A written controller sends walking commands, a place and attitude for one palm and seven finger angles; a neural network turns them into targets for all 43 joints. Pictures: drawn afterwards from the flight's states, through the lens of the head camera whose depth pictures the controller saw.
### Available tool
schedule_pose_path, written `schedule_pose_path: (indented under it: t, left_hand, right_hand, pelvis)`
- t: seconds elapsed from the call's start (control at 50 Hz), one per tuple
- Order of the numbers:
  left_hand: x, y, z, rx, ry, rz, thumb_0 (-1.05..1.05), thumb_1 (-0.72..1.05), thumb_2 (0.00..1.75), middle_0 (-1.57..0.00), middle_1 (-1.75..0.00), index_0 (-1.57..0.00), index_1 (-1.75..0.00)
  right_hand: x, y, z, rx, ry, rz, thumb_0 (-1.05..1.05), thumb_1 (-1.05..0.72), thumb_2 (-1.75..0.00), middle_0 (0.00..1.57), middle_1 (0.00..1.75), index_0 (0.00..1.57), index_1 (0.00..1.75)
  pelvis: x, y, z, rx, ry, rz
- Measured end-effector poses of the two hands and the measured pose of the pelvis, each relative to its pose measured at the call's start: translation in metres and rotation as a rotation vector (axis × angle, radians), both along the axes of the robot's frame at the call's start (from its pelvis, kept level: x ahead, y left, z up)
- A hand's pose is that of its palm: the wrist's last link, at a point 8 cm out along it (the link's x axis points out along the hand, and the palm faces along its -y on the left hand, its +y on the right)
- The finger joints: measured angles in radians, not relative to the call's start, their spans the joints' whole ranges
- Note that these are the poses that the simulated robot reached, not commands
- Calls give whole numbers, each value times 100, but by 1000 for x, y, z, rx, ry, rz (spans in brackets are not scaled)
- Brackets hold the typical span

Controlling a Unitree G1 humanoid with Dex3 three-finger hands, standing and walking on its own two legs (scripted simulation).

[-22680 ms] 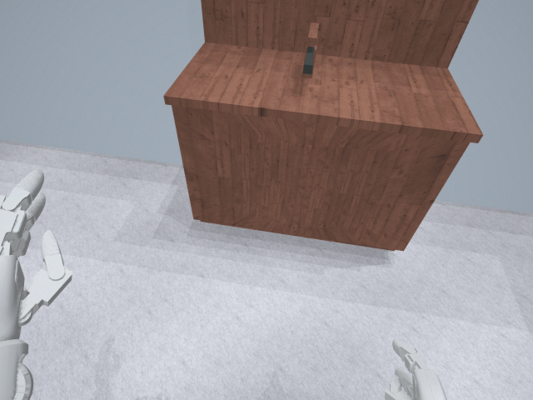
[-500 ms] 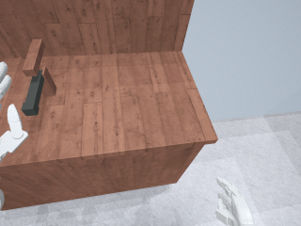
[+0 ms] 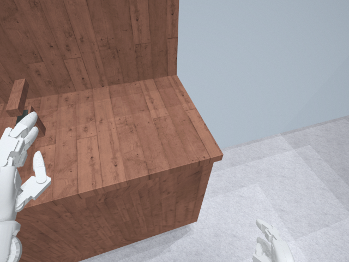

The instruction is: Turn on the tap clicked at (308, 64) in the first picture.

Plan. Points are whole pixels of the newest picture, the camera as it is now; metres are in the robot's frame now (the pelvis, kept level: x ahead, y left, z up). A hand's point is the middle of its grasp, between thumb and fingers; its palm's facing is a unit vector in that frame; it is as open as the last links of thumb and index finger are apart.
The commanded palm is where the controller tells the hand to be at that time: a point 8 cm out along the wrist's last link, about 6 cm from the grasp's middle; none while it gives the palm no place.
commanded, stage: come to a stop and stand still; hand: left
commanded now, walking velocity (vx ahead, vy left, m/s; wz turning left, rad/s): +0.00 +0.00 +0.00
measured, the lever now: (17, 149) +0.35 +0.41 +0.05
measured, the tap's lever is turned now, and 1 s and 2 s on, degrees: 0 0 0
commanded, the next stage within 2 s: look again from close up in 0.22 s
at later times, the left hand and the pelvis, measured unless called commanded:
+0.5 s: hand (24, 167) +0.23 +0.27 +0.16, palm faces +0.41 -0.84 -0.34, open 7.4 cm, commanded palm +0.17 +0.30 +0.18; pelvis +0.02 +0.02 +0.00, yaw +1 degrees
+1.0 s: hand (12, 152) +0.25 +0.30 +0.18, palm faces +0.43 -0.78 -0.46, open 7.4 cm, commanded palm +0.18 +0.31 +0.18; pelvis +0.03 +0.03 +0.00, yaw +2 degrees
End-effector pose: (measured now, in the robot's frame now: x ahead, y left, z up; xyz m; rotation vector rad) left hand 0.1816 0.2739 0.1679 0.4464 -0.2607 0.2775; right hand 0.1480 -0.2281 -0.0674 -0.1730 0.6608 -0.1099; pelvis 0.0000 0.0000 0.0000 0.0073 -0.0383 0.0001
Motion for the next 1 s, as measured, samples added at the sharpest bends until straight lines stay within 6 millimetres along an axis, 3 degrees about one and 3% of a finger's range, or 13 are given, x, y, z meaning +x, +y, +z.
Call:
schedule_pose_path:
  t: [0.1,0.18,0.38,0.64,0.96,1.0]
  left_hand:
    - [-10,22,5,27,-25,83,1,88,90,-22,-30,-22,-30]
    - [-14,27,12,9,-79,117,1,89,90,-22,-30,-22,-30]
    - [4,28,-1,-33,-43,78,1,89,90,-21,-30,-21,-30]
    - [16,48,6,-26,-74,85,1,89,90,-21,-30,-21,-30]
    - [24,48,10,-12,-59,75,1,89,90,-21,-30,-21,-30]
    - [30,60,26,137,-103,82,1,88,90,-22,-30,-22,-30]
  right_hand:
    - [-21,-13,-1,-57,59,-18,1,-90,-90,20,30,20,30]
    - [-24,-14,-1,-80,75,0,2,-90,-90,20,30,20,30]
    - [10,15,8,-53,4,35,2,-90,-90,20,30,20,30]
    - [53,47,16,-44,-14,99,1,-90,-90,20,30,21,30]
    - [60,47,12,-44,27,76,1,-90,-90,20,30,21,30]
    - [57,47,9,-71,35,124,1,-90,-90,20,30,21,30]
  pelvis:
    - [-4,-3,1,-7,5,3]
    - [-4,0,2,-11,7,5]
    - [7,13,4,-15,10,3]
    - [25,28,4,-25,14,13]
    - [32,29,4,-30,15,21]
    - [27,25,3,-31,24,34]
